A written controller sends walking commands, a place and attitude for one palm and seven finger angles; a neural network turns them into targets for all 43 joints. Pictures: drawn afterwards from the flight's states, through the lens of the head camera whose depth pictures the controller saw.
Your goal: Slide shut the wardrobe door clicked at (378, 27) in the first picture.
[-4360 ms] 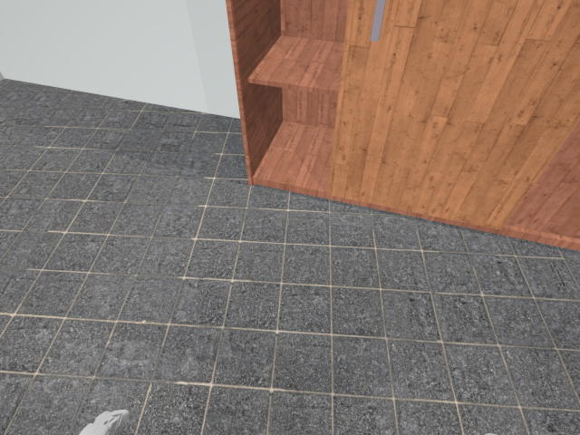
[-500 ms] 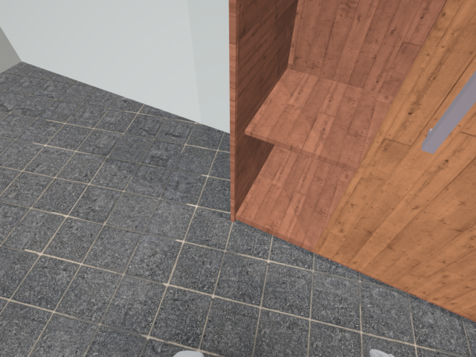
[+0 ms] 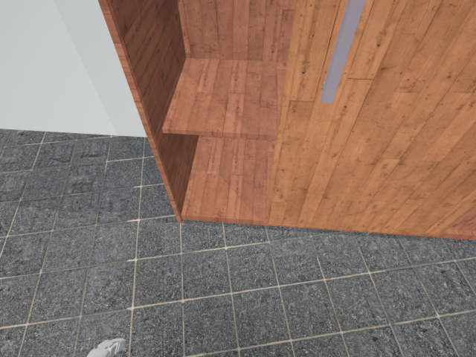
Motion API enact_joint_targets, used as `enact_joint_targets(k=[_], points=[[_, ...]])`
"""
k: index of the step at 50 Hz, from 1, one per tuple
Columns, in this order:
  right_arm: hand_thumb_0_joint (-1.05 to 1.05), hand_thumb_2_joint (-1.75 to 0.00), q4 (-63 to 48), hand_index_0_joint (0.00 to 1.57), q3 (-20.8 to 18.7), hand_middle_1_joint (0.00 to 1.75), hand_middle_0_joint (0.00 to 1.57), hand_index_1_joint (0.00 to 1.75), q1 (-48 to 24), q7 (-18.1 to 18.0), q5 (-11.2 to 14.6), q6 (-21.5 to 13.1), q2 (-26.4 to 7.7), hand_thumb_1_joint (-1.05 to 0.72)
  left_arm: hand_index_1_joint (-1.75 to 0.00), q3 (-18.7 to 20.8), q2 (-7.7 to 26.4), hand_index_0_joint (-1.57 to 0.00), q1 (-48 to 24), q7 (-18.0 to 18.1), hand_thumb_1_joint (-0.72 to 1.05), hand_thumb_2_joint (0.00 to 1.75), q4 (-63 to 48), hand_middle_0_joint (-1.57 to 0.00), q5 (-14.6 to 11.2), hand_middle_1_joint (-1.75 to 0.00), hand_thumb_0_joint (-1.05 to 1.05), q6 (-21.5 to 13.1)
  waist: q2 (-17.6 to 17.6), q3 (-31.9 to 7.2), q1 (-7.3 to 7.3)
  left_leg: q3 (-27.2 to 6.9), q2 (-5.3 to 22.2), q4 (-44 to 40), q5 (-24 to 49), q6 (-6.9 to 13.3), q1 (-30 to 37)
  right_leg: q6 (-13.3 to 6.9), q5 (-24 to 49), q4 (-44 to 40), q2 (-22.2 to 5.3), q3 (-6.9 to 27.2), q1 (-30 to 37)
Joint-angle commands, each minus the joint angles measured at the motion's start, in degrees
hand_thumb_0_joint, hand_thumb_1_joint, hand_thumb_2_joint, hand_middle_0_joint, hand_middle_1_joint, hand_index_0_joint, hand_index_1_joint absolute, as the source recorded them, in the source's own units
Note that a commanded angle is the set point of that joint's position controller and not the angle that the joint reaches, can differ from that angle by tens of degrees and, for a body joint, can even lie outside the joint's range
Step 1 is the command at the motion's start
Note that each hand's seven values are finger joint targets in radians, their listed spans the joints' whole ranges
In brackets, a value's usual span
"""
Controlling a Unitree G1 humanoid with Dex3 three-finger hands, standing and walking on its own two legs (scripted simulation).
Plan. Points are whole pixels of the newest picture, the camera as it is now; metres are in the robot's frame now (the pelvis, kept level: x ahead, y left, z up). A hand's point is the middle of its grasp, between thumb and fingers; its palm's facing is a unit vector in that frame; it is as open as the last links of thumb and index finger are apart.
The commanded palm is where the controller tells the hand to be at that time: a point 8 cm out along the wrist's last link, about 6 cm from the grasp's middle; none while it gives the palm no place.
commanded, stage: take the last steps up to it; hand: right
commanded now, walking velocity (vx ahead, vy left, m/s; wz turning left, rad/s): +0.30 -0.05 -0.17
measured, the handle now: (346, 23) +0.68 -0.19 +0.20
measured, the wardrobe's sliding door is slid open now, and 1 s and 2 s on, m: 0.39 0.39 0.39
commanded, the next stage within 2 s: come to a stop and stand still in 0.88 s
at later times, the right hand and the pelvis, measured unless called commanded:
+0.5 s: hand out of the picture +0.14 -0.18 -0.16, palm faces +0.05 +0.98 -0.22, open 7.4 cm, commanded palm none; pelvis +0.07 +0.01 +0.00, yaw -3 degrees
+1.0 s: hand out of the picture +0.10 -0.19 -0.18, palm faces +0.22 +0.97 -0.11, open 7.4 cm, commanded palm none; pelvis +0.19 -0.05 +0.00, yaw -7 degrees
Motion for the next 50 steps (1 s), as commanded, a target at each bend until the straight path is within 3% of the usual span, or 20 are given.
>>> enact_joint_targets(k=[1, 2, 5, 9, 17, 20, 22, 23, 24, 25, 26, 27, 29, 33, 39, 43, 46, 47, 49, 50], points=[[0.00, -0.90, -4.9, 0.20, -0.9, 0.30, 0.20, 0.30, -0.2, -0.4, 0.9, -0.3, -4.6, -0.90, -0.30, 2.8, 13.9, -0.20, 8.8, 0.9, 0.90, 0.90, -1.7, -0.20, 0.5, -0.30, 0.00, -2.3, -16.0, -11.6, 4.07, -5.6, -1.5, 18.1, -15.9, -2.4, -15.1, -11.5, 43.8, -13.4, -20.7, 21.1, 18.7], [0.00, -0.90, -5.0, 0.20, -1.1, 0.30, 0.20, 0.30, -2.7, -0.5, 0.3, 0.2, -6.0, -0.90, -0.30, 2.2, 12.8, -0.20, 8.8, 0.9, 0.90, 0.90, -1.0, -0.20, 0.6, -0.30, 0.00, -1.8, -10.4, -10.4, 4.54, -9.1, -0.9, 23.2, -16.9, -1.2, -14.1, -13.7, 36.0, -13.1, -20.6, 16.9, 15.2], [0.00, -0.90, -2.3, 0.20, -1.6, 0.30, 0.20, 0.30, -3.3, 0.8, -0.1, 0.0, -6.5, -0.90, -0.30, 0.8, 8.2, -0.20, 5.9, 1.9, 0.90, 0.90, -0.7, -0.20, 0.6, -0.30, 0.00, -3.1, -12.9, -3.9, 3.27, -11.3, -1.3, 29.8, -7.7, -1.0, -19.4, -12.1, 17.1, -18.2, -14.1, 15.1, 11.4], [0.00, -0.90, 0.1, 0.20, -1.0, 0.30, 0.20, 0.30, -1.6, 1.7, -0.2, -1.0, -5.1, -0.90, -0.30, 0.4, 6.3, -0.20, 9.6, 2.0, 0.90, 0.90, 0.7, -0.20, 0.2, -0.30, 0.00, -4.9, -8.1, -2.9, 2.87, -10.1, -1.6, 28.0, -2.4, -1.7, -19.9, -12.1, 19.0, -19.8, -11.7, 12.7, 13.9], [0.00, -0.90, -1.2, 0.20, -0.4, 0.30, 0.20, 0.30, -7.5, 1.9, 0.0, -1.7, -3.1, -0.90, -0.30, 0.8, 5.3, -0.20, 14.6, 2.0, 0.90, 0.90, 4.2, -0.20, 0.7, -0.30, 0.00, -5.8, -8.0, 2.7, 3.74, -9.1, -1.0, 11.6, -2.4, -1.4, -15.9, -13.8, 11.8, -22.4, -13.3, 14.1, 9.6], [0.00, -0.90, -0.5, 0.20, -0.6, 0.30, 0.20, 0.30, -5.2, 2.0, 0.2, -2.2, -2.1, -0.90, -0.30, 0.8, 5.7, -0.20, 13.7, 1.9, 0.90, 0.90, 5.0, -0.20, 0.8, -0.30, 0.00, -5.7, -7.8, 2.3, 1.93, -7.8, -2.9, 4.1, -0.8, -0.7, -7.7, -12.7, 10.7, -20.0, -12.6, 13.1, 5.4], [0.00, -0.90, 2.1, 0.20, -1.2, 0.30, 0.20, 0.30, 1.4, 1.8, 0.0, -2.8, -3.0, -0.90, -0.30, 0.5, 4.9, -0.20, 13.2, 1.8, 0.90, 0.90, 5.8, -0.20, 0.5, -0.30, 0.00, -5.6, -3.4, -0.2, -1.19, -6.7, -4.7, -3.9, 4.9, 0.0, 5.6, -10.0, 7.9, -12.2, -9.6, 10.4, -0.4], [0.00, -0.90, 3.9, 0.20, -1.9, 0.30, 0.20, 0.30, 7.2, 1.5, -0.3, -3.6, -5.3, -0.90, -0.30, 0.2, 3.4, -0.20, 13.7, 1.6, 0.90, 0.90, 6.0, -0.20, 0.1, -0.30, 0.00, -5.9, 1.7, -3.1, -3.61, -11.2, -1.5, -8.0, 4.0, 1.1, 15.4, -7.7, 5.7, -2.4, -5.8, 6.9, -5.6], [0.00, -0.90, 5.7, 0.20, -2.9, 0.30, 0.20, 0.30, 13.5, 0.8, -0.7, -4.4, -10.2, -0.90, -0.30, -0.4, 0.0, -0.20, 15.1, 1.1, 0.90, 0.90, 5.1, -0.20, -0.4, -0.30, 0.00, -6.4, 15.4, -7.5, -5.18, -29.3, 12.1, -14.4, -1.2, 5.9, 24.8, -4.8, -4.8, 13.2, 0.7, 0.2, -15.6], [0.00, -0.90, 6.0, 0.20, -3.2, 0.30, 0.20, 0.30, 16.7, 0.4, 0.2, -4.1, -12.8, -0.90, -0.30, 0.0, 1.4, -0.20, 13.2, 1.1, 0.90, 0.90, 3.4, -0.20, -0.1, -0.30, 0.00, -6.1, 16.5, -7.8, -5.88, -41.0, 19.2, -21.3, -4.9, 10.1, 22.9, -4.5, -15.5, 24.9, 1.9, 1.4, -20.1], [0.00, -0.90, 5.3, 0.20, -3.1, 0.30, 0.20, 0.30, 13.1, 0.2, 0.6, -4.1, -11.7, -0.90, -0.30, 0.8, 2.8, -0.20, 13.2, 0.8, 0.90, 0.90, 4.0, -0.20, 0.1, -0.30, 0.00, -5.8, 11.4, -5.7, -4.33, -39.6, 18.1, -23.6, -13.7, 11.2, 17.8, -4.8, -11.7, 30.5, -0.7, 4.1, -20.6], [0.00, -0.90, 4.6, 0.20, -2.8, 0.30, 0.20, 0.30, 8.2, 0.0, 0.7, -3.9, -8.8, -0.90, -0.30, 1.0, 2.2, -0.20, 11.7, 0.5, 0.90, 0.90, 4.8, -0.20, 0.2, -0.30, 0.00, -5.1, 10.6, -1.0, -2.85, -35.4, 16.3, -25.3, -18.8, 9.7, 10.7, -4.9, -6.5, 33.0, -2.7, 4.4, -20.8], [0.00, -0.90, 2.9, 0.20, -1.3, 0.30, 0.20, 0.30, 3.0, -0.2, 0.5, -4.2, -4.5, -0.90, -0.30, 0.8, 0.2, -0.20, 12.9, 0.1, 0.90, 0.90, 6.1, -0.20, 0.5, -0.30, 0.00, -4.2, 4.9, 3.1, 0.57, -26.3, 13.2, -26.5, -12.4, 8.0, 0.4, -3.7, 0.7, 33.0, -4.9, 4.2, -17.9], [0.00, -0.90, 4.1, 0.20, -0.6, 0.30, 0.20, 0.30, 4.1, -0.4, 0.3, -5.2, -2.0, -0.90, -0.30, 0.5, -3.2, -0.20, 16.2, -0.2, 0.90, 0.90, 7.6, -0.20, 0.7, -0.30, 0.00, -2.9, 3.7, 2.5, 2.88, -14.3, 8.6, -26.7, 1.6, 7.2, -2.6, -1.7, 6.8, 27.8, -5.3, 1.4, -14.7], [0.00, -0.90, 6.3, 0.20, -0.7, 0.30, 0.20, 0.30, 7.8, -0.3, 0.1, -5.7, -3.3, -0.90, -0.30, 0.4, -2.7, -0.20, 9.3, -0.7, 0.90, 0.90, 4.9, -0.20, 0.5, -0.30, 0.00, -3.6, 3.4, 0.9, 1.06, -13.0, 9.1, -25.0, 9.4, 9.4, 5.4, -0.7, 7.9, 15.4, -5.8, -0.5, -17.7], [0.00, -0.90, 7.8, 0.20, -1.1, 0.30, 0.20, 0.30, 9.6, -0.4, -0.3, -5.3, -4.1, -0.90, -0.30, 0.0, -3.4, -0.20, 5.4, -0.8, 0.90, 0.90, 3.5, -0.20, 0.3, -0.30, 0.00, -4.8, 5.9, -0.1, -0.36, -12.6, 10.0, -20.6, 15.6, 9.6, 7.2, -1.7, 4.3, 5.6, -4.1, -2.1, -12.5], [0.00, -0.90, 8.5, 0.20, -1.2, 0.30, 0.20, 0.30, 8.5, -0.5, 0.0, -4.4, -3.5, -0.90, -0.30, -0.2, -2.3, -0.20, 10.2, -0.3, 0.90, 0.90, 5.1, -0.20, 0.5, -0.30, 0.00, -5.7, 5.4, -2.0, 1.93, -9.9, 7.1, -13.5, 14.3, 7.2, 3.9, -2.5, 8.6, -4.5, -1.8, -4.0, 0.0], [0.00, -0.90, 8.5, 0.20, -1.0, 0.30, 0.20, 0.30, 8.6, -0.4, 0.1, -4.1, -2.6, -0.90, -0.30, 0.2, -0.1, -0.20, 15.0, 0.0, 0.90, 0.90, 6.7, -0.20, 0.6, -0.30, 0.00, -6.2, -0.6, -3.9, 3.72, -7.9, 4.3, -5.4, 11.7, 5.9, 0.7, -2.8, 10.2, -7.6, -2.3, -2.5, 7.5], [0.00, -0.90, 6.7, 0.20, 0.1, 0.30, 0.20, 0.30, 10.0, -0.2, 0.6, -3.8, 2.1, -0.90, -0.30, 1.6, 8.0, -0.20, 22.8, 1.3, 0.90, 0.90, 7.8, -0.20, 0.8, -0.30, 0.00, -6.2, -20.5, -9.3, 5.01, -3.4, -5.9, 20.0, -17.3, 1.6, -15.4, -11.1, 22.6, -17.0, -21.6, 20.9, 19.4], [0.00, -0.90, 6.3, 0.20, 0.0, 0.30, 0.20, 0.30, 8.1, -0.6, 0.3, -3.5, 1.1, -0.90, -0.30, 1.0, 6.9, -0.20, 20.6, 1.9, 0.90, 0.90, 7.3, -0.20, 0.7, -0.30, 0.00, -5.4, -12.6, -7.1, 4.57, -8.2, -4.2, 24.8, -17.7, 2.4, -15.4, -13.1, 24.7, -17.4, -22.8, 19.5, 14.7]])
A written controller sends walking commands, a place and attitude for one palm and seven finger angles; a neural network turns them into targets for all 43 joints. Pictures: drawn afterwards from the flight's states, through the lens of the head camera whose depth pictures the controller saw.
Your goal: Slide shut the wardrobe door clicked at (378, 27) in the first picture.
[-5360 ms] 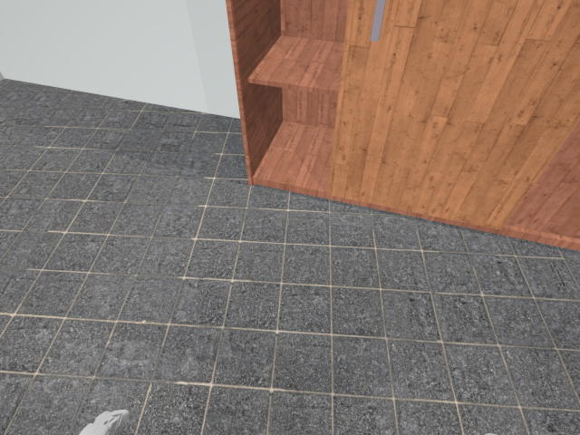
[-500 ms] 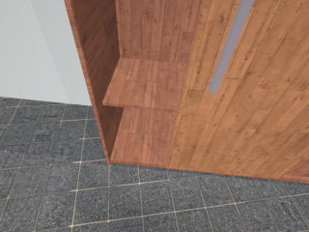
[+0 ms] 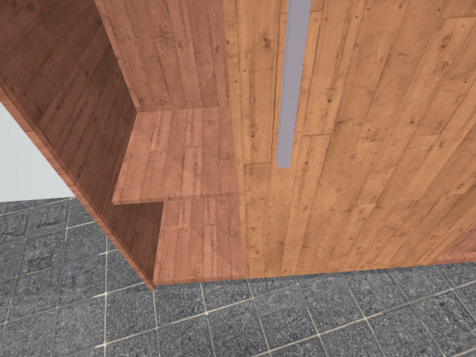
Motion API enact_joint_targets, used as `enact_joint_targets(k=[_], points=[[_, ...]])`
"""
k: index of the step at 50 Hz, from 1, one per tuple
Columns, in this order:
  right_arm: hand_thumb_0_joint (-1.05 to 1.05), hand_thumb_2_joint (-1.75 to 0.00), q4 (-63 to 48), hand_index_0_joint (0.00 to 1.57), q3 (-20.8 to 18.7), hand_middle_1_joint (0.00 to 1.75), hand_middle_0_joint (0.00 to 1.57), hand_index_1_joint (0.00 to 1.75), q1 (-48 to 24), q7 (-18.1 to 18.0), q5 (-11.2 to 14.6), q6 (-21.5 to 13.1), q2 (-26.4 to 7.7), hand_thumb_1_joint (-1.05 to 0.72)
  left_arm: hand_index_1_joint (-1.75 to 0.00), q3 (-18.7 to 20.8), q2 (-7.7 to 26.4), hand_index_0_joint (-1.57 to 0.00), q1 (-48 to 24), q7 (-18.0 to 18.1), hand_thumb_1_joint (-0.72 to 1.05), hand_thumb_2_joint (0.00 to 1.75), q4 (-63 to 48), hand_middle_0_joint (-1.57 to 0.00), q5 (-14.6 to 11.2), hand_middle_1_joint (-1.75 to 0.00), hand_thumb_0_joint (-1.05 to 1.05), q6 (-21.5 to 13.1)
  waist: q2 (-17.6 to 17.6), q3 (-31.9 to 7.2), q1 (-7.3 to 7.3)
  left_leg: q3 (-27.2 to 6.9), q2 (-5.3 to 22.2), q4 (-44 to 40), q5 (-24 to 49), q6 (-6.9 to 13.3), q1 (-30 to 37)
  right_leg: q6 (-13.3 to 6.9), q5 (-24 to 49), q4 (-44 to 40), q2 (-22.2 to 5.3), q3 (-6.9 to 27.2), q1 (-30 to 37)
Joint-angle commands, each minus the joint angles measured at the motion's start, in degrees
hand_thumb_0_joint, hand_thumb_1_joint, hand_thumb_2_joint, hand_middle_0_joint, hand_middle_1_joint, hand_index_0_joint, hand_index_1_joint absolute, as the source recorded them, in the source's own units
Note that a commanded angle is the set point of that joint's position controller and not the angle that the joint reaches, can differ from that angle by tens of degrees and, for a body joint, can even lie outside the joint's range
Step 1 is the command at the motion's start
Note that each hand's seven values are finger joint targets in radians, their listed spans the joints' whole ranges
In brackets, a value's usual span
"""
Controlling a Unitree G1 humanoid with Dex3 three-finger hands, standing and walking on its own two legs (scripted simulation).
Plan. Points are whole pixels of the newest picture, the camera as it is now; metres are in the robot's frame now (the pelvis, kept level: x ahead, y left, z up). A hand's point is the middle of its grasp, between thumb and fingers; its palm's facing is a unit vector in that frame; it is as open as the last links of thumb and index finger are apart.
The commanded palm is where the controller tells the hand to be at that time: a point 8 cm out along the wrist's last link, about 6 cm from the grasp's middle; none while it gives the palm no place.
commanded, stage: come to a stop and stand still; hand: right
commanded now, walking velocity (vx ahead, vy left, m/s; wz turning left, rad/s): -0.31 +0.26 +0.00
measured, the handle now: (287, 86) +0.50 -0.08 +0.20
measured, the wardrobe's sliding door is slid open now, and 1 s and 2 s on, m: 0.39 0.39 0.39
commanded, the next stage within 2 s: look again from close up in 1.84 s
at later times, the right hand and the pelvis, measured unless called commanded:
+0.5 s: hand out of the picture +0.09 -0.18 -0.16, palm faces -0.04 +0.97 -0.25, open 7.4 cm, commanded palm none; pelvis +0.02 +0.02 +0.01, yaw +3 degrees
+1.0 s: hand out of the picture -0.01 -0.08 -0.16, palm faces +0.02 +0.98 -0.19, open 7.3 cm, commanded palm none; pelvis -0.01 +0.09 +0.01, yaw +2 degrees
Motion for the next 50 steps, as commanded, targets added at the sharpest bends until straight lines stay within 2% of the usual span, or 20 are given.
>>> enact_joint_targets(k=[1, 2, 3, 5, 7, 11, 14, 20, 23, 25, 26, 27, 28, 29, 31, 34, 37, 38, 42, 50], points=[[0.00, -0.90, -3.4, 0.20, -0.1, 0.30, 0.20, 0.30, -0.4, -1.2, 0.0, -0.1, -2.7, -0.90, -0.30, 0.5, 8.2, -0.20, 11.5, 2.4, 0.90, 0.90, 1.1, -0.20, -0.3, -0.30, 0.00, -0.1, -14.5, -3.4, 3.92, -7.1, 0.5, 23.5, -7.0, 1.5, -19.6, -7.2, 27.9, -17.4, -18.5, 18.9, 16.6], [0.00, -0.90, -1.9, 0.20, -0.1, 0.30, 0.20, 0.30, -0.1, -1.2, 0.5, 0.3, -2.9, -0.90, -0.30, -0.5, 5.2, -0.20, 6.5, 2.8, 0.90, 0.90, 0.1, -0.20, -0.6, -0.30, 0.00, -0.2, -9.7, -0.6, 1.88, -8.3, 2.0, 22.0, -3.5, 0.8, -15.6, -6.6, 35.6, -16.8, -17.1, 14.7, 10.8], [0.00, -0.90, -1.2, 0.20, 0.1, 0.30, 0.20, 0.30, 0.9, -1.3, 0.7, 0.7, -2.3, -0.90, -0.30, -0.9, 5.1, -0.20, 5.1, 3.1, 0.90, 0.90, -0.6, -0.20, -0.6, -0.30, 0.00, -0.4, -6.6, -1.2, 1.37, -8.9, 1.7, 20.2, -1.0, -0.2, -13.3, -5.7, 43.8, -16.4, -16.1, 11.9, 10.4], [0.00, -0.90, -0.9, 0.20, -0.3, 0.30, 0.20, 0.30, 1.8, -1.4, 0.4, 2.3, -3.3, -0.90, -0.30, -0.2, 6.9, -0.20, 5.2, 3.9, 0.90, 0.90, -0.1, -0.20, -0.9, -0.30, 0.00, 0.1, -5.0, -2.9, 1.37, -8.8, 0.3, 20.9, 1.4, -1.4, -13.2, -5.1, 52.5, -15.2, -17.0, 9.3, 13.4], [0.00, -0.90, -1.9, 0.20, -1.1, 0.30, 0.20, 0.30, 1.3, -1.4, 0.2, 3.8, -5.5, -0.90, -0.30, 0.5, 8.4, -0.20, 5.1, 4.4, 0.90, 0.90, -0.2, -0.20, -1.1, -0.30, 0.00, 0.9, -4.7, -2.9, 1.28, -9.6, -0.6, 24.8, 1.8, -1.6, -15.5, -5.7, 53.3, -14.6, -18.5, 8.9, 13.9], [0.00, -0.90, -5.0, 0.20, -2.7, 0.30, 0.20, 0.30, -1.0, -1.3, -0.4, 5.7, -7.1, -0.90, -0.30, 1.3, 8.9, -0.20, 4.1, 4.5, 0.90, 0.90, -1.1, -0.20, -1.0, -0.30, 0.00, 1.9, -8.4, -2.4, 1.15, -11.3, -2.2, 33.2, 4.4, -2.4, -19.9, -5.5, 47.3, -14.7, -17.7, 6.4, 12.3], [0.00, -0.90, -6.9, 0.20, -2.9, 0.30, 0.20, 0.30, -2.8, -1.2, -0.2, 6.1, -7.4, -0.90, -0.30, 1.5, 8.7, -0.20, 2.7, 4.3, 0.90, 0.90, -1.8, -0.20, -0.9, -0.30, 0.00, 2.0, -10.2, -2.2, 0.95, -11.5, -2.5, 32.8, 5.4, -2.8, -20.8, -6.2, 42.7, -14.4, -16.5, 6.1, 11.8], [0.00, -0.90, -9.8, 0.20, -1.6, 0.30, 0.20, 0.30, -8.3, -1.1, -0.2, 5.4, -6.5, -0.90, -0.30, 2.4, 8.7, -0.20, 4.5, 3.2, 0.90, 0.90, -1.9, -0.20, -0.4, -0.30, 0.00, 2.6, -14.3, -4.3, 3.12, -7.4, -2.2, 16.0, 2.0, -2.2, -16.3, -6.6, 32.2, -13.4, -13.9, 6.7, 14.7], [0.00, -0.90, -10.2, 0.20, -1.1, 0.30, 0.20, 0.30, -9.2, -1.3, 0.2, 4.3, -6.3, -0.90, -0.30, 2.7, 9.4, -0.20, 5.6, 2.6, 0.90, 0.90, -1.6, -0.20, -0.2, -0.30, 0.00, 3.0, -14.2, -4.6, 3.75, -6.9, -2.0, 4.6, 0.0, -0.9, -10.9, -6.7, 26.8, -12.9, -15.0, 10.2, 13.2], [0.00, -0.90, -8.8, 0.20, -1.1, 0.30, 0.20, 0.30, -5.8, -1.4, 0.2, 3.4, -6.7, -0.90, -0.30, 2.8, 9.5, -0.20, 5.2, 2.2, 0.90, 0.90, -1.4, -0.20, -0.6, -0.30, 0.00, 3.1, -11.2, -6.9, 2.09, -5.4, -2.6, -7.1, 9.5, -0.5, -4.3, -4.2, 21.0, -10.1, -12.8, 8.6, 11.9], [0.00, -0.90, -8.0, 0.20, -1.2, 0.30, 0.20, 0.30, -4.4, -1.5, 0.0, 2.8, -7.8, -0.90, -0.30, 2.8, 8.6, -0.20, 5.9, 1.9, 0.90, 0.90, -1.2, -0.20, -0.9, -0.30, 0.00, 3.1, -7.7, -7.8, 1.66, -6.0, -1.8, -14.3, 16.3, -0.6, -0.1, -1.7, 15.6, -7.1, -10.1, 6.8, 10.2], [0.00, -0.90, -7.9, 0.20, -1.2, 0.30, 0.20, 0.30, -5.2, -1.9, -0.3, 1.9, -11.0, -0.90, -0.30, 2.2, 5.5, -0.20, 7.8, 1.5, 0.90, 0.90, -0.9, -0.20, -1.5, -0.30, 0.00, 3.2, 0.5, -7.4, 2.78, -14.1, 5.0, -17.1, 23.3, 1.5, 3.9, 1.6, 4.7, -2.2, -6.2, 4.5, 4.3], [0.00, -0.90, -8.1, 0.20, -1.3, 0.30, 0.20, 0.30, -6.7, -2.0, -0.2, 1.5, -13.5, -0.90, -0.30, 1.0, 1.9, -0.20, 6.6, 1.3, 0.90, 0.90, -2.1, -0.20, -1.6, -0.30, 0.00, 3.4, 10.5, -4.9, 3.16, -20.1, 12.3, -16.7, 33.0, 4.8, 1.8, 3.6, -11.1, -0.6, -1.3, 1.6, -1.0], [0.00, -0.90, -8.3, 0.20, -0.7, 0.30, 0.20, 0.30, -7.5, -1.8, -0.2, 1.3, -13.2, -0.90, -0.30, 1.0, 2.4, -0.20, 4.7, 1.2, 0.90, 0.90, -2.6, -0.20, -1.4, -0.30, 0.00, 3.8, 7.9, -4.1, 2.48, -18.9, 14.3, -17.0, 33.6, 7.9, -2.9, 3.5, -15.4, 3.1, -0.8, 3.6, 1.3], [0.00, -0.90, -7.6, 0.20, -0.6, 0.30, 0.20, 0.30, -9.7, -1.9, 0.0, 0.9, -10.9, -0.90, -0.30, 0.8, 2.8, -0.20, 3.9, 1.5, 0.90, 0.90, -1.7, -0.20, -1.1, -0.30, 0.00, 4.4, 13.2, -2.4, 2.91, -17.7, 10.6, -16.5, 35.2, 9.2, -3.7, 3.4, -13.6, 4.9, -1.3, 5.2, 1.4], [0.00, -0.90, -6.6, 0.20, -0.1, 0.30, 0.20, 0.30, -10.1, -2.0, 0.7, 0.8, -8.8, -0.90, -0.30, 0.1, 2.2, -0.20, 7.3, 1.7, 0.90, 0.90, 1.7, -0.20, -1.3, -0.30, 0.00, 4.1, 7.6, -1.7, 3.82, -13.2, 7.1, -14.5, 34.1, 7.5, -2.2, 3.7, -6.0, 1.2, -0.9, 4.9, 4.3], [0.00, -0.90, -5.1, 0.20, 0.2, 0.30, 0.20, 0.30, -9.4, -1.8, 1.0, 0.9, -7.5, -0.90, -0.30, -0.3, 1.9, -0.20, 8.3, 2.1, 0.90, 0.90, 3.5, -0.20, -1.2, -0.30, 0.00, 3.7, 4.5, 2.5, 3.72, -12.8, 5.0, -15.8, 21.2, 5.2, -7.8, 3.3, 3.3, -7.1, -1.6, 6.0, 9.9], [0.00, -0.90, -4.9, 0.20, 0.4, 0.30, 0.20, 0.30, -8.9, -1.8, 1.1, 1.0, -6.9, -0.90, -0.30, -0.6, 2.3, -0.20, 8.5, 2.2, 0.90, 0.90, 3.9, -0.20, -1.0, -0.30, 0.00, 3.4, 1.5, 3.7, 3.53, -13.1, 3.9, -16.0, 17.7, 4.3, -9.2, 2.9, 6.5, -9.1, -2.6, 7.1, 10.8], [0.00, -0.90, -3.5, 0.20, 0.2, 0.30, 0.20, 0.30, -7.4, -1.7, 1.1, 1.6, -7.0, -0.90, -0.30, -1.0, 2.4, -0.20, 7.2, 2.4, 0.90, 0.90, 4.9, -0.20, -0.9, -0.30, 0.00, 3.4, -4.0, 6.6, 2.05, -13.7, 1.9, -19.4, 6.8, 2.5, -8.0, 2.8, 2.7, -12.1, -3.2, 7.6, 8.4], [0.00, -0.90, -2.6, 0.20, 0.0, 0.30, 0.20, 0.30, -5.5, -1.4, 1.0, 1.1, -6.9, -0.90, -0.30, -1.2, 2.3, -0.20, 9.3, 2.4, 0.90, 0.90, 4.8, -0.20, -0.8, -0.30, 0.00, 3.3, -1.1, 2.3, 2.66, -14.5, 2.5, -22.1, 3.8, 2.6, -5.4, 3.0, 2.0, -11.9, -2.3, 6.5, 9.9]])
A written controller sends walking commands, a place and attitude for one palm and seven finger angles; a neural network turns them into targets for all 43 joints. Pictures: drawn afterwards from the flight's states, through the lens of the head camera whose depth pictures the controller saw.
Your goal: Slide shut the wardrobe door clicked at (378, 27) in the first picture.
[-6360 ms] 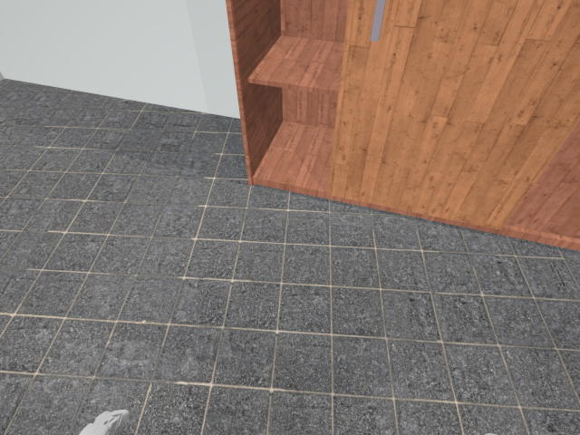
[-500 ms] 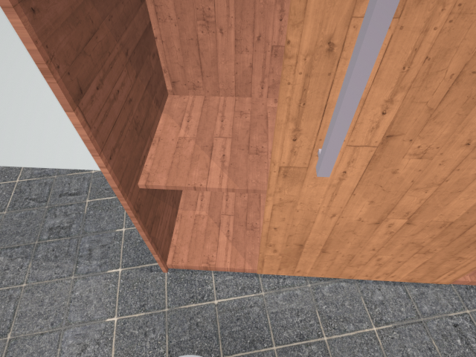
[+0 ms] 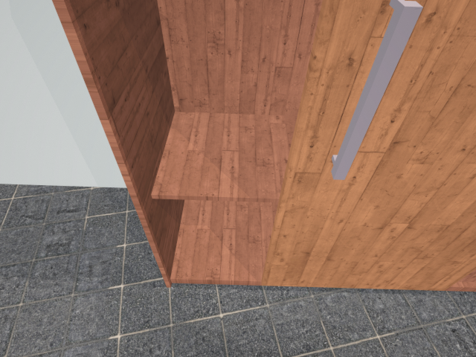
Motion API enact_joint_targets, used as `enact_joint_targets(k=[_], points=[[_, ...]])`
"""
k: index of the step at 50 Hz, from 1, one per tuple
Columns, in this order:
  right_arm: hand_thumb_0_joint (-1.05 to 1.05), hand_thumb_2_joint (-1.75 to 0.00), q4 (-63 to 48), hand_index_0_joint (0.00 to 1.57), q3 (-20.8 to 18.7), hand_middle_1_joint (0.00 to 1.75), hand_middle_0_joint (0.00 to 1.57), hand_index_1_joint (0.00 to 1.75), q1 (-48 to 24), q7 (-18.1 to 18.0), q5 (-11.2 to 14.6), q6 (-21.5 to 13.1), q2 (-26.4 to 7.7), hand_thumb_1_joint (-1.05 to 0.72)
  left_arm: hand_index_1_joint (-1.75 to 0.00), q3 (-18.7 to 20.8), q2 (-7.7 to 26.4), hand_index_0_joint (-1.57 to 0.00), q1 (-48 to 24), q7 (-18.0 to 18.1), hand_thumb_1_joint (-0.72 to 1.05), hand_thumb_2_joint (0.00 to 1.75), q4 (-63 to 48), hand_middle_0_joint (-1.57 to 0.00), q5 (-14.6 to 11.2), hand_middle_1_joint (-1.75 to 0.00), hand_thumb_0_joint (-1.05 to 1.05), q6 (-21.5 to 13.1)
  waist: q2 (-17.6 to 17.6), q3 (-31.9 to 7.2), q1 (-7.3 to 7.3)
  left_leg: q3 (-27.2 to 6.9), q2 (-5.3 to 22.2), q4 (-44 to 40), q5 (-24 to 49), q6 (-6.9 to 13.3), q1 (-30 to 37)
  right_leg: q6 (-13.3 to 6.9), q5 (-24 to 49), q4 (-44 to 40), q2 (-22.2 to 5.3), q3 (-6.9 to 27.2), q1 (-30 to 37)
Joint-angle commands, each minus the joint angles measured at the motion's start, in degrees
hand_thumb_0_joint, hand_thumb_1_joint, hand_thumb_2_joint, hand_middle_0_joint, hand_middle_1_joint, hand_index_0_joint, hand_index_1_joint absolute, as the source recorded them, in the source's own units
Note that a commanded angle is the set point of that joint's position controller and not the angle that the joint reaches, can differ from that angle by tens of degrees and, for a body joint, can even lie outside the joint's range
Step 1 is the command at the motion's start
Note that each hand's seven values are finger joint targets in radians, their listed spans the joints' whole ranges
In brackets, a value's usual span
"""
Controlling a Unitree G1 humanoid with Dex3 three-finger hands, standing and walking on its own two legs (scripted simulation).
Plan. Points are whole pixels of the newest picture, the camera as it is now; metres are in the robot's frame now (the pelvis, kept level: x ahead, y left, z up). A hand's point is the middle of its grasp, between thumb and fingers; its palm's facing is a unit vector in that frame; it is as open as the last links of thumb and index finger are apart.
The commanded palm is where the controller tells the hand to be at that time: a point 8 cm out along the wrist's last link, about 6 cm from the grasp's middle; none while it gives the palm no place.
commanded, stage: come to a stop and stand still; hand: right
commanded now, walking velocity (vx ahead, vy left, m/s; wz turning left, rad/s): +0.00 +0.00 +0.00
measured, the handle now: (361, 104) +0.51 -0.18 +0.19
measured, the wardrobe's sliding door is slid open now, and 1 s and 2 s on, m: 0.39 0.39 0.39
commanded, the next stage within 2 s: look again from close up in 0.84 s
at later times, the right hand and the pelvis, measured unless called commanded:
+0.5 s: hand out of the picture +0.01 -0.23 -0.18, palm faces +0.03 +0.98 -0.19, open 7.4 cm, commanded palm none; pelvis +0.00 -0.06 -0.01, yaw +0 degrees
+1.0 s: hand out of the picture +0.01 -0.23 -0.18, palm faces +0.00 +0.99 -0.17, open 7.4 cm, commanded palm none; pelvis +0.02 -0.07 +0.00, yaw +1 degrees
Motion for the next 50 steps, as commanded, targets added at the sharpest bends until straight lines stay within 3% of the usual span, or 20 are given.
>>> enact_joint_targets(k=[1, 2, 8, 9, 10, 11, 12, 14, 16, 17, 19, 22, 31, 41, 50], points=[[0.00, -0.90, -1.7, 0.20, -1.1, 0.30, 0.20, 0.30, 2.9, -0.4, 0.0, -1.1, -5.8, -0.90, -0.30, 0.7, 4.1, -0.20, 4.0, 0.1, 0.90, 0.90, -1.3, -0.20, -0.1, -0.30, 0.00, -0.6, 1.2, 2.6, -0.09, -10.9, 9.3, -11.2, -7.5, -1.7, -5.3, -2.5, 0.2, -2.2, -0.3, 0.6, 0.6], [0.00, -0.90, -1.6, 0.20, -1.1, 0.30, 0.20, 0.30, 3.1, -0.5, -0.1, -1.0, -5.9, -0.90, -0.30, 0.7, 4.0, -0.20, 4.3, 0.1, 0.90, 0.90, -1.2, -0.20, -0.2, -0.30, 0.00, -0.5, 2.5, 3.2, -0.12, -10.5, 9.1, -11.7, -8.0, -2.0, -5.0, -2.5, -0.5, -2.1, -0.3, 0.4, 0.0], [0.00, -0.90, -0.3, 0.20, -0.8, 0.30, 0.20, 0.30, 5.6, -0.5, -0.1, -1.3, -4.2, -0.90, -0.30, 0.3, 3.8, -0.20, 4.8, 0.3, 0.90, 0.90, -1.1, -0.20, -0.2, -0.30, 0.00, -1.0, 1.1, 3.7, -0.32, -9.7, 8.8, -10.4, -4.7, -1.7, -5.1, -2.8, 1.8, -3.0, -0.5, 0.9, 0.0], [0.00, -0.90, 0.6, 0.20, -0.5, 0.30, 0.20, 0.30, 11.4, -2.9, -1.5, -3.8, -6.0, -0.90, -0.30, 0.3, 5.3, -0.20, -3.0, -0.6, 0.90, 0.90, -5.0, -0.20, -0.3, -0.30, 0.00, -2.7, 5.3, 6.0, -3.98, -15.4, 14.1, -6.6, 38.2, -7.5, -1.1, -0.8, -4.9, 12.5, 0.6, -3.0, -10.4], [0.00, -0.90, -1.4, 0.20, -0.9, 0.30, 0.20, 0.30, 10.6, -2.7, -1.5, -4.2, -8.3, -0.90, -0.30, 0.5, 2.7, -0.20, 2.2, -0.5, 0.90, 0.90, -7.4, -0.20, -0.6, -0.30, 0.00, -1.9, 3.1, -0.7, 0.47, -15.1, 17.6, -4.2, 39.7, -4.4, 1.4, -3.0, -9.4, 16.0, 0.8, 1.7, -8.6], [0.00, -0.90, -2.2, 0.20, -0.6, 0.30, 0.20, 0.30, 8.3, -2.1, -1.3, -4.1, -7.1, -0.90, -0.30, 0.8, 2.6, -0.20, 2.6, -0.5, 0.90, 0.90, -7.1, -0.20, -0.7, -0.30, 0.00, -1.8, -1.6, -1.9, 0.69, -12.3, 16.3, -4.1, 32.0, -0.1, -0.4, -3.3, -9.9, 16.1, 0.6, 0.5, -6.9], [0.00, -0.90, -2.6, 0.20, -0.8, 0.30, 0.20, 0.30, 6.0, -1.8, -1.2, -3.8, -8.0, -0.90, -0.30, 0.5, 2.3, -0.20, 3.9, -0.9, 0.90, 0.90, -7.0, -0.20, -0.8, -0.30, 0.00, -1.6, -0.8, -4.2, 1.54, -9.8, 14.9, -4.5, 21.7, 1.8, -0.4, -3.4, -8.9, 13.0, 0.9, -1.3, -5.3], [0.00, -0.90, -3.3, 0.20, -0.5, 0.30, 0.20, 0.30, 5.4, -1.5, -1.1, -3.4, -6.3, -0.90, -0.30, 0.3, 2.6, -0.20, 5.9, -0.9, 0.90, 0.90, -6.7, -0.20, -0.5, -0.30, 0.00, -2.3, 2.1, -3.1, 1.78, -8.4, 11.9, -2.8, 6.8, 1.4, -4.6, -3.4, -3.3, 6.0, 1.7, -0.5, -1.2], [0.00, -0.90, -3.2, 0.20, 0.1, 0.30, 0.20, 0.30, 5.6, -1.3, -0.6, -2.8, -3.6, -0.90, -0.30, 0.3, 4.7, -0.20, 7.1, -0.7, 0.90, 0.90, -6.6, -0.20, -0.2, -0.30, 0.00, -3.0, -0.6, -0.3, 1.20, -7.2, 8.0, -0.8, -2.4, -0.4, -7.1, -4.9, 0.9, 1.9, -1.5, 3.0, -2.7], [0.00, -0.90, -3.1, 0.20, -0.1, 0.30, 0.20, 0.30, 5.8, -1.2, -0.8, -2.5, -3.3, -0.90, -0.30, 0.3, 5.3, -0.20, 7.1, -0.5, 0.90, 0.90, -6.7, -0.20, 0.0, -0.30, 0.00, -3.2, 0.4, 1.5, 0.47, -5.8, 7.0, -0.2, -2.7, -0.8, -5.8, -5.6, 0.7, 0.9, -2.8, 4.0, -6.0], [0.00, -0.90, -3.0, 0.20, 0.2, 0.30, 0.20, 0.30, 6.4, -0.9, -0.8, -1.8, -3.2, -0.90, -0.30, 0.0, 5.8, -0.20, 4.4, -0.5, 0.90, 0.90, -6.9, -0.20, -0.1, -0.30, 0.00, -3.3, -4.3, 3.4, -0.84, -5.4, 6.6, 1.4, -3.1, -1.3, -4.6, -6.1, -1.2, -2.4, -2.4, 5.8, -8.7], [0.00, -0.90, -2.8, 0.20, 0.4, 0.30, 0.20, 0.30, 6.6, -0.6, -0.9, -1.7, -3.7, -0.90, -0.30, -0.2, 6.1, -0.20, 4.1, -0.4, 0.90, 0.90, -7.1, -0.20, -0.2, -0.30, 0.00, -3.5, -1.1, 4.9, -1.31, -5.4, 6.7, 1.3, -1.7, -1.7, -3.7, -6.5, -2.4, -4.2, -1.9, 6.3, -9.8], [0.00, -0.90, -3.2, 0.20, 0.4, 0.30, 0.20, 0.30, 5.4, -0.5, -1.0, -1.1, -4.5, -0.90, -0.30, -0.3, 7.4, -0.20, 4.1, -0.3, 0.90, 0.90, -6.0, -0.20, -0.1, -0.30, 0.00, -3.7, -1.6, 3.8, -1.29, -4.7, 7.1, 2.0, -0.6, -2.4, -3.6, -6.8, -3.1, -7.2, -2.0, 6.8, -7.1], [0.00, -0.90, -2.4, 0.20, 0.3, 0.30, 0.20, 0.30, 5.7, -0.6, -0.8, -1.3, -4.8, -0.90, -0.30, -0.3, 7.0, -0.20, 4.4, -0.1, 0.90, 0.90, -4.4, -0.20, -0.4, -0.30, 0.00, -4.0, -0.3, -0.1, -1.08, -5.1, 8.2, 1.9, 4.0, -2.7, -2.4, -6.8, 9.2, -3.9, -1.5, 4.4, -1.4], [0.00, -0.90, -1.4, 0.20, 0.5, 0.30, 0.20, 0.30, 6.4, -0.8, -0.8, -1.3, -4.2, -0.90, -0.30, -0.3, 6.4, -0.20, 3.5, 0.0, 0.90, 0.90, -3.3, -0.20, -0.5, -0.30, 0.00, -3.7, -0.1, 0.9, -0.80, -6.1, 8.4, 1.2, 5.6, -2.6, -2.9, -6.5, 8.8, -3.3, -1.0, 3.5, -0.6]])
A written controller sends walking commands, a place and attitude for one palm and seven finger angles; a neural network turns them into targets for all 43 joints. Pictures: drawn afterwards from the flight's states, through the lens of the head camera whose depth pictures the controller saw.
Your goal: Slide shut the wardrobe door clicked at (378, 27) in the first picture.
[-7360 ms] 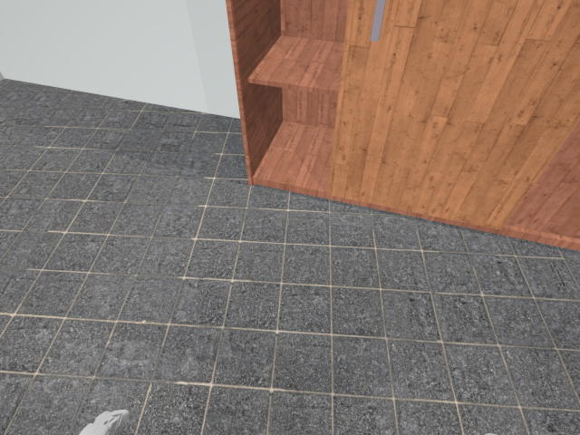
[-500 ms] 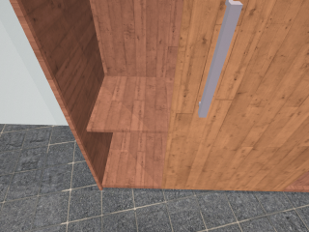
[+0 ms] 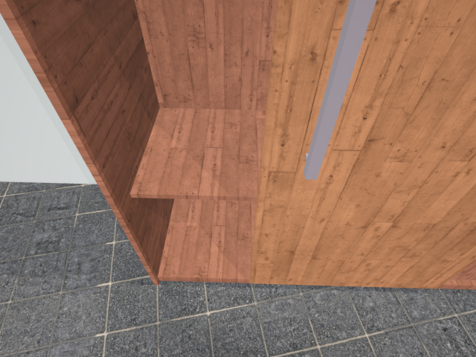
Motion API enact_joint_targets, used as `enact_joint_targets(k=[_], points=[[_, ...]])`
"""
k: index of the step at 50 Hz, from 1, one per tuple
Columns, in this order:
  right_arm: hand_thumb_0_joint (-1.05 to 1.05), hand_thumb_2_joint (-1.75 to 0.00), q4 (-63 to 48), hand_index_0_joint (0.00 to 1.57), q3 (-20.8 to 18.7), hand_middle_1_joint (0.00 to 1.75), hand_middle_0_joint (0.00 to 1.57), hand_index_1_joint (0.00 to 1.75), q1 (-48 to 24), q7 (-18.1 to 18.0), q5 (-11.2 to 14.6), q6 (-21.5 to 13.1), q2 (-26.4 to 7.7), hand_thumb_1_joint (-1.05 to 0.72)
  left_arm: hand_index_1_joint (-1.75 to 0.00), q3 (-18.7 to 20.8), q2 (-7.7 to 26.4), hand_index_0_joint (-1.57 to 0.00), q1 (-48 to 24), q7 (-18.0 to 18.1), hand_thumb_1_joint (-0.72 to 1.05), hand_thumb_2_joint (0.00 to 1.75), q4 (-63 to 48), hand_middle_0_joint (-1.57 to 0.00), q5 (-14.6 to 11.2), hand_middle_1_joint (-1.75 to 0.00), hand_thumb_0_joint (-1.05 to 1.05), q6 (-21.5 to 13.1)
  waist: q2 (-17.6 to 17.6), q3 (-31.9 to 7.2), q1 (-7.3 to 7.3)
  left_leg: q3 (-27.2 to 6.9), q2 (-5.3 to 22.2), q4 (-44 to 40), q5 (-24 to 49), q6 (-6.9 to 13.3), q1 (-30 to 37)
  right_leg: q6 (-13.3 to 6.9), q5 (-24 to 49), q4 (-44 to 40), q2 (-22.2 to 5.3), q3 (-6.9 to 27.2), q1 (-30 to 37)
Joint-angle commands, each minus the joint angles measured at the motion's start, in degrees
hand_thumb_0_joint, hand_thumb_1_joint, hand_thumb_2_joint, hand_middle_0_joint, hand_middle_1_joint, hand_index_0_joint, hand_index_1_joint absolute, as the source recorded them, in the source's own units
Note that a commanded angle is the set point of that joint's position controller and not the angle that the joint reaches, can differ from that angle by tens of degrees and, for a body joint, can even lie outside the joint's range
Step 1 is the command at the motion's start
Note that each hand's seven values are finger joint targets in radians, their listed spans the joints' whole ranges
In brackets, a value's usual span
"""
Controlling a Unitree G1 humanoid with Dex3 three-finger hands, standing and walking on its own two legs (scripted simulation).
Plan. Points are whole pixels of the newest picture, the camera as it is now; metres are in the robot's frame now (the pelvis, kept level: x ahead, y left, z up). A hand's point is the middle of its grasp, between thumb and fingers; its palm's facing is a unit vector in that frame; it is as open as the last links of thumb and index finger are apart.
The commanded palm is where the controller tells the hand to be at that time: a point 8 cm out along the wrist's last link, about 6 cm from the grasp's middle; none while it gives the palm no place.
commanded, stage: look again from close up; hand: right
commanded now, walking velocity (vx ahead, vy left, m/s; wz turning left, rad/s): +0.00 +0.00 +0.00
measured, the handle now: (327, 101) +0.49 -0.12 +0.19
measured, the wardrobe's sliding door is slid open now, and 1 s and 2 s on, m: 0.39 0.39 0.39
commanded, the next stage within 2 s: raise the hand with hooked fingers in 0.70 s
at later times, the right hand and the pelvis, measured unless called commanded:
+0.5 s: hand out of the picture +0.00 -0.14 -0.18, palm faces +0.03 +0.98 -0.17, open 7.4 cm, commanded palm none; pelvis +0.01 +0.02 +0.00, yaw +0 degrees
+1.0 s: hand (353, 334) +0.18 -0.16 -0.01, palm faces +0.21 +0.96 -0.20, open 7.5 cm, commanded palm +0.11 -0.20 -0.04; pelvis -0.01 +0.03 -0.01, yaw -3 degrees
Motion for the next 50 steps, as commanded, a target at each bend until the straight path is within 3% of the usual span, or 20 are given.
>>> enact_joint_targets(k=[1, 11, 19, 22, 26, 39, 40, 41, 42, 43, 44, 45, 46, 48, 50], points=[[0.00, -0.90, -1.2, 0.20, -0.8, 0.30, 0.20, 0.30, 4.5, -0.6, 0.0, -0.5, -4.9, -0.90, -0.30, 1.2, 5.7, -0.20, 3.9, 0.2, 0.90, 0.90, -1.3, -0.20, -0.3, -0.30, 0.00, -0.8, -1.7, 1.2, -0.12, -2.4, 2.4, -2.7, 8.9, 3.3, -0.6, 0.4, 14.0, -6.0, -8.2, 7.0, -0.2], [0.00, -0.90, -0.9, 0.20, -0.8, 0.30, 0.20, 0.30, 4.9, -0.6, 0.0, -0.7, -4.8, -0.90, -0.30, 1.1, 5.5, -0.20, 3.4, 0.3, 0.90, 0.90, -0.9, -0.20, -0.3, -0.30, 0.00, -0.8, -0.7, 0.8, -0.24, -2.8, 2.6, -3.2, 10.9, 3.4, 0.0, 0.5, 15.0, -5.3, -8.1, 6.7, 0.4], [0.00, -0.90, -1.1, 0.20, -0.9, 0.30, 0.20, 0.30, 4.6, -0.6, 0.0, -0.7, -4.9, -0.90, -0.30, 0.9, 5.1, -0.20, 3.3, 0.2, 0.90, 0.90, -0.7, -0.20, -0.3, -0.30, 0.00, -0.5, 0.0, 2.8, -0.24, -3.3, 2.7, -4.4, 9.8, 3.8, -0.5, 0.8, 11.4, -5.9, -7.9, 6.5, -0.9], [0.00, -0.90, -1.2, 0.20, -0.9, 0.30, 0.20, 0.30, 4.8, -0.6, 0.0, -0.9, -5.1, -0.90, -0.30, 1.0, 5.0, -0.20, 3.4, 0.1, 0.90, 0.90, -0.5, -0.20, -0.3, -0.30, 0.00, -0.4, 0.7, 1.7, -0.34, -3.2, 2.8, -4.8, 10.5, 3.8, 0.6, 0.8, 11.6, -5.5, -7.9, 6.4, -0.6], [0.00, -0.90, -1.3, 0.20, -0.9, 0.30, 0.20, 0.30, 5.0, -0.6, 0.1, -1.0, -5.4, -0.90, -0.30, 0.8, 5.0, -0.20, 3.7, 0.2, 0.90, 0.90, -0.3, -0.20, -0.3, -0.30, 0.00, -0.6, -0.5, 0.2, -0.38, -3.2, 3.0, -4.4, 12.7, 3.9, 1.2, 1.0, 13.9, -5.2, -8.0, 6.3, 0.6], [0.00, -0.90, -1.2, 0.20, -0.9, 0.30, 0.20, 0.30, 5.6, -0.6, 0.1, -1.1, -5.0, -0.90, -0.30, 0.7, 4.2, -0.20, 4.0, 0.2, 0.90, 0.90, 0.1, -0.20, -0.4, -0.30, 0.00, -0.4, -0.8, 2.6, -0.46, -3.4, 2.7, -5.9, 10.5, 4.2, 0.3, 1.4, 11.3, -5.7, -7.8, 6.2, -0.7], [0.00, -0.90, 0.2, 0.20, -1.0, 0.30, 0.20, 0.30, 7.5, -2.8, -0.7, -2.6, -6.9, -0.90, -0.30, 1.3, 6.9, -0.20, -1.5, -0.4, 0.90, 0.90, -4.2, -0.20, -0.8, -0.30, 0.00, -0.7, 2.2, 3.9, -1.58, -5.7, 5.3, -5.4, 33.9, 3.2, -1.0, 3.2, 19.5, 5.9, -8.6, 4.7, -4.7], [0.00, -0.89, -90.5, 0.20, -3.9, 0.32, 0.20, 0.32, -33.4, -1.8, 11.8, -14.3, -16.8, -0.88, -0.30, 3.1, 17.3, -0.20, 0.4, 1.9, 0.90, 0.90, -24.4, -0.20, -2.8, -0.30, 0.00, -9.3, -11.2, -24.1, 5.90, -1.0, -0.1, 0.1, 27.0, 3.7, 3.8, 1.9, 23.5, -1.0, -3.4, 4.1, 12.0], [0.00, -0.88, -90.1, 0.20, -7.4, 0.33, 0.20, 0.33, -26.4, -4.3, 8.3, -12.6, -21.9, -0.85, -0.30, 0.3, 11.7, -0.20, -6.5, 3.9, 0.90, 0.90, -22.7, -0.20, -3.6, -0.30, 0.00, -14.3, -17.6, -19.2, 2.04, -1.4, -2.6, 2.2, 14.3, 4.4, -0.7, 2.0, 25.8, -0.7, -4.8, 2.1, 13.6], [0.00, -0.87, -73.6, 0.21, -2.5, 0.34, 0.21, 0.34, -7.9, -5.8, 6.7, -8.0, -10.7, -0.83, -0.30, 2.3, 12.4, -0.20, -2.2, 3.5, 0.90, 0.90, -19.7, -0.20, -1.5, -0.30, 0.00, -17.1, -18.9, -20.5, 1.09, 1.4, -2.8, 3.1, 6.3, 5.0, -2.4, 3.6, 27.7, -1.6, -5.3, 3.5, 10.8], [0.00, -0.86, -57.7, 0.21, 3.8, 0.36, 0.21, 0.36, 7.8, -6.1, 7.8, -0.8, 0.4, -0.81, -0.30, 2.0, 8.8, -0.20, -2.2, 2.9, 0.90, 0.90, -18.3, -0.20, -3.9, -0.30, 0.00, -17.4, -9.8, -10.1, 1.60, 2.5, -2.2, 2.2, 4.9, 4.0, -5.1, 2.7, 23.2, -1.7, -5.6, 5.0, 2.8], [0.00, -0.85, -70.9, 0.21, 5.3, 0.37, 0.21, 0.37, 1.6, -4.7, 10.1, -0.3, 1.2, -0.78, -0.30, 2.5, 11.1, -0.20, -2.5, 2.9, 0.90, 0.90, -22.8, -0.20, -4.7, -0.30, 0.00, -17.8, -6.4, -7.2, 1.70, 3.6, -2.3, 1.4, 7.6, 3.7, -4.3, 2.6, 17.1, -0.8, -5.1, 6.6, -0.3], [0.00, -0.84, -75.8, 0.21, 3.7, 0.39, 0.21, 0.39, -0.3, -3.5, 9.9, -2.9, -1.6, -0.76, -0.30, 3.2, 13.0, -0.20, -3.8, 3.4, 0.90, 0.90, -25.0, -0.20, -4.4, -0.30, 0.00, -18.8, -2.4, -7.0, 2.44, 3.8, -2.3, 0.3, 6.1, 3.2, -6.4, 2.3, 11.1, 0.6, -4.4, 5.7, -1.1], [0.00, -0.82, -71.9, 0.21, 0.0, 0.42, 0.21, 0.42, 1.2, -1.5, 9.2, -7.7, -4.5, -0.71, -0.30, 3.8, 14.1, -0.20, -3.8, 3.6, 0.90, 0.90, -28.1, -0.20, -2.4, -0.30, 0.00, -20.3, 8.8, -4.9, 3.89, 3.4, -3.0, 0.1, 0.8, 2.8, -12.5, 1.2, 5.8, 5.3, -2.0, 5.5, -6.1], [0.00, -0.80, -58.9, 0.22, -3.2, 0.45, 0.22, 0.45, 9.6, 3.3, 10.5, -13.2, -2.2, -0.67, -0.30, 4.8, 13.6, -0.20, -5.3, 2.7, 0.90, 0.90, -29.8, -0.20, -1.6, -0.30, 0.00, -20.0, 19.3, 1.1, 1.44, 3.6, -3.2, 2.7, -6.5, 2.3, -19.9, 2.0, 0.3, 8.9, -1.9, 5.4, -15.7]])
